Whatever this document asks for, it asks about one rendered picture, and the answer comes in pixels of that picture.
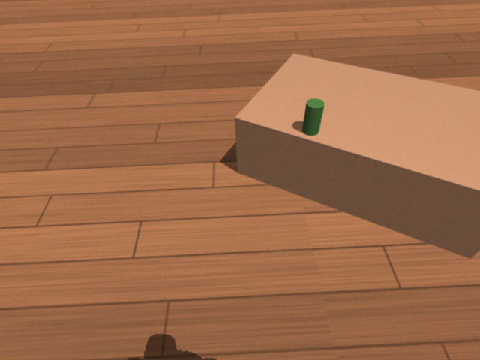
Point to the can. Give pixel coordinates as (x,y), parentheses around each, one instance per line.
(312,117)

